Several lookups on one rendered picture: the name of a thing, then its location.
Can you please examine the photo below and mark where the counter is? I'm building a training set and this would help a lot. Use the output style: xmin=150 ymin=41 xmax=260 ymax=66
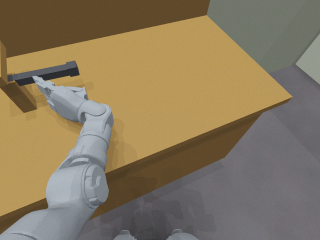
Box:
xmin=0 ymin=0 xmax=292 ymax=235

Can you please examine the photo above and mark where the right robot shin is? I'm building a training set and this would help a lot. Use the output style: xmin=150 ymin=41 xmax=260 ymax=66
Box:
xmin=171 ymin=229 xmax=182 ymax=236

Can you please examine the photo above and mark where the left robot forearm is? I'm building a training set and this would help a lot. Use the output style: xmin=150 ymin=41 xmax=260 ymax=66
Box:
xmin=46 ymin=100 xmax=114 ymax=204

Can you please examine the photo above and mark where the robot left upper arm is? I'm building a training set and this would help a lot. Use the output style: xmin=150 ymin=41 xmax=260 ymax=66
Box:
xmin=0 ymin=163 xmax=109 ymax=240

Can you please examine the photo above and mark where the robot left hand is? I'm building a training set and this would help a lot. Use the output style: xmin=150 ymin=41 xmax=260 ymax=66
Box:
xmin=32 ymin=76 xmax=89 ymax=123

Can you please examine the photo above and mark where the left robot shin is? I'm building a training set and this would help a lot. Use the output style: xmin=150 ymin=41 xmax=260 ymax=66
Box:
xmin=119 ymin=230 xmax=131 ymax=235

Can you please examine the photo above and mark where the tap lever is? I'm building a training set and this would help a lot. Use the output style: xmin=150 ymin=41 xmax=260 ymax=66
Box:
xmin=7 ymin=60 xmax=80 ymax=86

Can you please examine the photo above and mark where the robot shin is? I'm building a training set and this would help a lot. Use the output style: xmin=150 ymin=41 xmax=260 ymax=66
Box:
xmin=171 ymin=229 xmax=182 ymax=236
xmin=119 ymin=230 xmax=131 ymax=235

